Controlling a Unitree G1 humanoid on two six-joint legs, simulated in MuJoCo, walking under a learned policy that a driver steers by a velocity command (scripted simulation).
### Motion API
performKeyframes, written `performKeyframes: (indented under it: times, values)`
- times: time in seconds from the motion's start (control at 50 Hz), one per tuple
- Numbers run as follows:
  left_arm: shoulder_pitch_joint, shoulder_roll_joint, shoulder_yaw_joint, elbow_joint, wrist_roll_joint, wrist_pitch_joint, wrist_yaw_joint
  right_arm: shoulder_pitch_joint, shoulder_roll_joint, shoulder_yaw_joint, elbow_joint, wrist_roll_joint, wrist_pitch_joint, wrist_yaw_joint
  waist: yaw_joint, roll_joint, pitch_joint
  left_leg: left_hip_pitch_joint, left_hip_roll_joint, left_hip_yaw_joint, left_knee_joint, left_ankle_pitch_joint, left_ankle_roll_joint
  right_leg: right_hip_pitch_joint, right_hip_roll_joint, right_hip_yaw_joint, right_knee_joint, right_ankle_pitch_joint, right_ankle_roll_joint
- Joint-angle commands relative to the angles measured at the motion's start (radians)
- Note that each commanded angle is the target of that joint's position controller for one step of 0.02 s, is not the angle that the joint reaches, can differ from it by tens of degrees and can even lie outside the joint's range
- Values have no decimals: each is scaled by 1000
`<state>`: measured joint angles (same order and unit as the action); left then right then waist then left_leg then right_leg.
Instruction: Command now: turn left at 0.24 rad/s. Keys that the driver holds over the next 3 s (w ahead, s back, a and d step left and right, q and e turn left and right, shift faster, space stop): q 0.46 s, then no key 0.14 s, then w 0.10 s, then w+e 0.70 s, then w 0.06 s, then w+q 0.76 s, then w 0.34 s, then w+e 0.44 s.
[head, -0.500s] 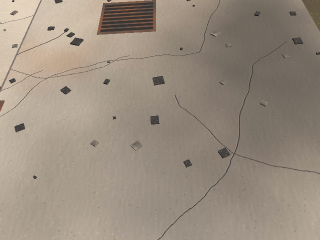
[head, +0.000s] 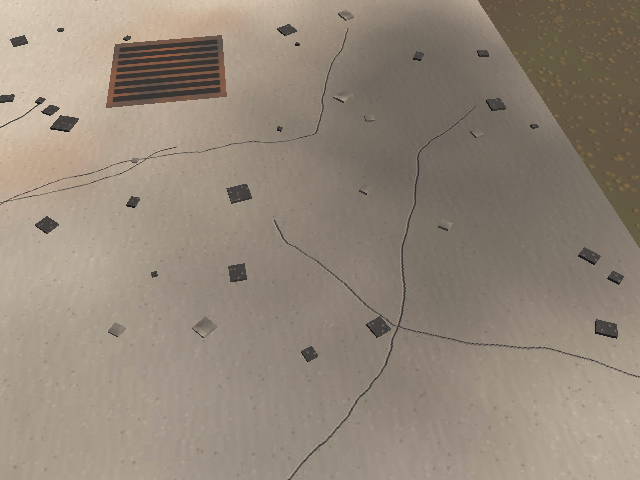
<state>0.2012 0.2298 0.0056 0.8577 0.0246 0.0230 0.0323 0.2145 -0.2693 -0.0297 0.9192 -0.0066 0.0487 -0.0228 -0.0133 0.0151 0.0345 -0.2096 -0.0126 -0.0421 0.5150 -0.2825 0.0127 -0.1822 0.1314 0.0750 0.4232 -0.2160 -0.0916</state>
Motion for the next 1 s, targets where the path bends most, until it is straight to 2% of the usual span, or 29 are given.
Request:
performKeyframes:
  times: [0.02, 0.04, 0.06, 0.1, 0.14, 0.18, 0.26, 0.32, 0.34, 0.36, 0.38, 0.4, 0.42, 0.44, 0.48, 0.5, 0.6, 0.64, 0.68, 0.72, 0.76, 0.78, 0.8, 0.82, 0.84, 0.86, 0.88, 0.92, 1.0]
  values:
    - [15, 190, 50, -45, -7, -13, 11, 18, -160, -26, -50, -14, -36, -8, 14, 13, -44, 87, 105, -173, -148, 258, 53, -29, -229, 156, 44, 224, -21]
    - [26, 166, 51, -55, -13, -12, 9, 3, -224, -43, -52, -3, -38, -2, 51, 121, -33, 82, 208, -315, -141, 466, 127, -98, -100, 36, 114, 67, 15]
    - [1, 146, 46, -45, -9, -3, 18, 19, -196, -40, -52, -2, -39, 8, 13, 153, -29, 62, 295, -417, -176, 550, 209, -119, -47, -32, 196, -108, 39]
    - [-38, 148, 52, -54, -12, 3, 16, 29, -185, -43, -57, -11, -40, 11, -11, 157, -20, 77, 312, -462, -217, 552, 271, -208, -34, -22, 422, -328, 57]
    - [-46, 143, 54, -63, -13, 5, 5, 11, -195, -57, -59, -6, -30, 0, 14, 103, -14, 83, 241, -388, -201, 527, 244, -256, -65, -3, 516, -298, 82]
    - [-54, 131, 49, -70, -15, 1, 0, -1, -185, -65, -65, -2, -16, -1, 13, 103, -36, 120, 172, -334, -181, 491, 202, -266, -68, -24, 446, -268, 112]
    - [-66, 127, 42, -98, -26, -6, 2, 18, -200, -84, -69, -6, -2, 7, -14, 142, -83, 123, 157, -378, -151, 499, 185, -192, -58, -40, 282, -240, 123]
    - [34, 135, 44, -84, -24, -16, 10, -62, -209, -93, -98, -1, 6, 18, 44, 148, -100, 28, 111, -397, -108, 430, 123, -5, -45, -50, 20, -106, 103]
    - [70, 158, 51, -75, -15, -22, 18, -81, -193, -89, -111, 6, 5, 18, 62, 115, -97, -55, 67, -378, -69, 293, 72, 98, -78, -24, -115, -30, 94]
    - [80, 247, 69, -80, 2, -24, 28, -40, -130, -75, -125, 7, -1, 19, 36, -77, -97, -188, -29, -273, 89, 39, 17, 185, -291, 190, -232, -117, 50]
    - [-11, 346, 87, -118, 3, -14, 24, 0, -94, -68, -136, 3, -3, 10, 6, -280, -74, -317, -169, -83, 268, -292, -17, 121, -510, 427, -252, -20, -72]
    - [4, 287, 76, -119, 12, -11, 17, -14, -178, -83, -123, -20, 0, 6, 15, -174, -60, -290, -75, -84, 455, -307, -14, 43, -541, 404, -212, 85, -140]
    - [-32, 209, 54, -130, 6, -13, 13, -11, -185, -92, -104, -14, 3, 12, -10, -98, -23, -275, -62, -92, 524, -253, -7, 2, -479, 304, -194, 147, -135]
    - [-73, 176, 44, -141, 4, -14, 12, 10, -172, -92, -89, -14, 10, 20, -31, -90, 5, -273, -53, -75, 575, -198, -12, -11, -411, 197, -176, 201, -105]
    - [-55, 172, 42, -141, 2, -22, 19, 25, -151, -85, -83, -16, 19, 42, -23, -154, -11, -296, -55, -47, 610, -146, -31, 54, -344, 87, -137, 360, -82]
    - [-18, 175, 43, -128, 2, -24, 16, 10, -143, -80, -86, -14, 20, 47, -5, -153, -19, -300, -63, -40, 595, -143, -41, 86, -337, 66, -119, 427, -87]
    - [73, 189, 50, -83, -2, -31, 6, -61, -112, -56, -108, -7, 25, 44, 45, -162, -41, -284, -61, -39, 411, -166, -47, 203, -382, 71, -77, 542, -133]
    - [97, 199, 54, -69, 4, -34, -6, -82, -101, -44, -111, -13, 24, 46, 64, -178, -53, -226, -46, 1, 304, -167, -28, 182, -379, 86, -129, 241, -133]
    - [120, 211, 61, -50, 11, -33, -18, -132, -102, -36, -125, -19, 17, 52, 84, -190, -10, -192, -39, 35, 215, -188, -4, 134, -379, 128, -199, -98, -140]
    - [134, 208, 62, -26, 14, -32, -32, -137, -85, -26, -120, -20, 3, 50, 75, -178, 36, -113, -37, 66, 100, -196, 24, 63, -383, 157, -233, -195, -140]
    - [109, 203, 64, -11, -3, -28, -41, -37, -54, -17, -75, -23, -24, 38, 2, -126, 54, 94, -50, 115, -140, -37, 60, -52, -341, 130, -165, -139, -113]
    - [93, 179, 59, -11, -10, -32, -40, 56, -64, -21, -38, -25, -41, 26, -42, -82, 29, 274, -34, 88, -222, 31, 72, -164, -304, 100, -83, -129, -80]
    - [56, 108, 40, -38, -16, -43, -42, 170, -132, -34, -9, -39, -61, 10, -89, 76, -29, 467, 154, -138, -315, -116, 94, -333, -214, 8, 123, -223, -30]
    - [-7, 62, 26, -84, -16, -50, -37, 226, -250, -61, -7, -29, -71, 3, -124, 231, -14, 490, 379, -456, -410, -313, 166, -549, -72, -105, 351, -358, 9]
    - [-23, 165, 53, -81, -2, -48, -30, 209, -241, -63, 5, -36, -74, -1, -111, 120, 80, 340, 417, -441, -403, -299, 226, -556, -125, 2, 496, -334, -6]
    - [26, 174, 63, -46, -13, -49, -40, 124, -165, -42, -19, -33, -83, 2, -50, 78, 116, 303, 355, -360, -413, -304, 206, -549, -150, 36, 551, -249, -12]
    - [72, 165, 65, -18, -17, -50, -50, 64, -115, -29, -36, -25, -92, 5, -13, 88, 136, 275, 307, -270, -434, -241, 168, -539, -162, 33, 564, -184, -5]
    - [84, 149, 68, 6, 0, -42, -63, 51, -77, -17, -44, -24, -112, 2, 1, 87, 114, 277, 253, -128, -434, -15, 138, -525, -172, 6, 614, -79, 20]
    - [2, 98, 62, -29, 4, -33, -81, 138, -72, -15, -12, -21, -133, 9, -10, 65, 100, 282, 242, 22, -405, 288, 138, -602, -182, -34, 667, 11, 55]
